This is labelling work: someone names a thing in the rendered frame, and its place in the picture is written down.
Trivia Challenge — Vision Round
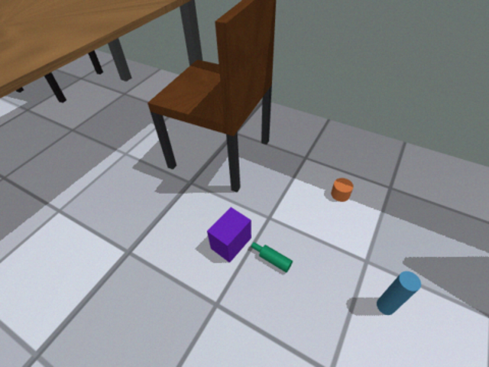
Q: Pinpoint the table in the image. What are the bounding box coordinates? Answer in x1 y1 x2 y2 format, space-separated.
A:
0 0 202 98

